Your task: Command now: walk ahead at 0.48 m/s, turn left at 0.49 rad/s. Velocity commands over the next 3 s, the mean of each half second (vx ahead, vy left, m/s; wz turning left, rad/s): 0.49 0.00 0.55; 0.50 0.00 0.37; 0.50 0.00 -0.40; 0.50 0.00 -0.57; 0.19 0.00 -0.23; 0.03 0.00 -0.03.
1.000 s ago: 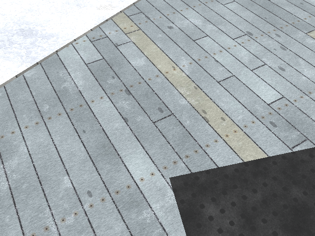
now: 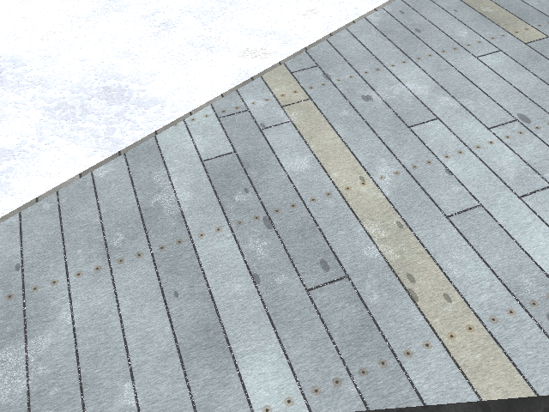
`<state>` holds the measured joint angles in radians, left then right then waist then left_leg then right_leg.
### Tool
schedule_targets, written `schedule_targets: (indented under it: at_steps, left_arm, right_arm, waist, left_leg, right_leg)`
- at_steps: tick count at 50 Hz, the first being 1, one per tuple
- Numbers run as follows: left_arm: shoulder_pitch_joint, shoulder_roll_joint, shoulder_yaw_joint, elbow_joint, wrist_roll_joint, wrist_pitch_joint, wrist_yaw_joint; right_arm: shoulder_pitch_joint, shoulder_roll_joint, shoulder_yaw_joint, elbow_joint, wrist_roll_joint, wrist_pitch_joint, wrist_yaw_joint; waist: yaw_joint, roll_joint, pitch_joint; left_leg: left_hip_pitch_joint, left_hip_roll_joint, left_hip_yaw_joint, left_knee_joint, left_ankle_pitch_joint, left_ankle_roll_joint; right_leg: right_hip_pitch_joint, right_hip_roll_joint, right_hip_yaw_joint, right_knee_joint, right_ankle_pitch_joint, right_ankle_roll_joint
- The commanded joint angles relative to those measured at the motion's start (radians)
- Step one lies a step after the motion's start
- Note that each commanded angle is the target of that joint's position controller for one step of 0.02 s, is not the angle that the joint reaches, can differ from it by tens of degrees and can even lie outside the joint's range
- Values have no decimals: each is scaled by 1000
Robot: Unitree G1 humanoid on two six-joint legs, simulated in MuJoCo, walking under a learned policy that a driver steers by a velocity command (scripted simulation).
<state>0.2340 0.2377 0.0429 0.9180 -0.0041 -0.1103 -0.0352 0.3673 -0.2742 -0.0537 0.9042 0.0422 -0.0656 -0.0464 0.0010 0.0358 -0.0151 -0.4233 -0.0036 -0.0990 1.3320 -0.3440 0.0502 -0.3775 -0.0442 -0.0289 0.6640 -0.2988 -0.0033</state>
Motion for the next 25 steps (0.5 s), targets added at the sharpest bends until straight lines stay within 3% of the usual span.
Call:
schedule_targets:
  at_steps: [1,2,4,6,12,17,18,20,21,22,23,24,25]
  left_arm:
    - [-27,54,13,-4,21,-15,7]
    - [10,62,14,19,17,-23,16]
    - [63,84,20,42,11,-34,32]
    - [92,114,29,49,17,-31,45]
    - [133,148,42,42,11,-6,69]
    - [186,172,53,47,-5,22,62]
    - [179,184,57,42,-9,28,59]
    - [156,221,67,28,-15,40,59]
    - [134,234,70,19,-16,49,60]
    - [123,225,65,5,-16,50,62]
    - [131,156,42,-35,19,38,57]
    - [185,52,5,-97,8,-5,43]
    - [27,161,31,-121,-36,-42,36]
  right_arm:
    - [74,-19,-17,-46,-7,20,18]
    - [49,-20,-22,-61,-12,25,23]
    - [-26,-19,-26,-99,-19,27,27]
    - [-85,-9,-26,-130,-22,25,33]
    - [-277,3,-19,-209,-22,20,69]
    - [-394,12,-9,-276,-13,19,101]
    - [-396,4,-12,-287,-14,19,106]
    - [-334,-36,-33,-292,-17,22,111]
    - [-208,-76,-57,-266,-13,23,109]
    - [-31,-148,-96,-217,-11,27,96]
    - [95,-246,-124,-188,-11,39,68]
    - [51,-305,-120,-220,-18,21,72]
    - [73,-200,-91,-212,-29,7,81]
  waist:
    - [-30,-187,63]
    - [-22,-198,60]
    - [-7,-114,75]
    - [0,-61,72]
    - [56,-76,119]
    - [92,-83,169]
    - [83,-91,164]
    - [24,-137,94]
    - [-54,-144,16]
    - [-142,-114,-86]
    - [-156,80,-175]
    - [-55,234,-334]
    - [-127,64,-297]
  left_leg:
    - [-166,111,-31,-50,136,35]
    - [-178,109,-21,-75,156,32]
    - [-258,113,-39,-135,183,30]
    - [-344,109,-56,-215,217,18]
    - [-370,114,54,-491,374,-14]
    - [-323,100,148,-648,299,24]
    - [-285,81,175,-669,254,41]
    - [-130,6,239,-676,161,81]
    - [35,-48,266,-703,157,110]
    - [310,-90,250,-754,207,148]
    - [617,126,-86,-769,197,216]
    - [842,350,-717,-991,-79,415]
    - [808,342,-699,-1086,-68,344]
  right_leg:
    - [90,-194,241,-482,-48,-80]
    - [114,-201,209,-502,3,-100]
    - [187,-231,171,-524,105,-133]
    - [265,-265,142,-538,153,-158]
    - [333,-261,-46,-572,209,-148]
    - [432,-264,-148,-519,280,-122]
    - [446,-265,-167,-482,386,-115]
    - [463,-265,-202,-316,809,-100]
    - [443,-247,-226,-136,976,-86]
    - [324,-207,-241,103,951,-50]
    - [3,-144,-226,456,335,-1]
    - [-333,61,-22,755,-295,35]
    - [-435,16,124,798,-236,4]
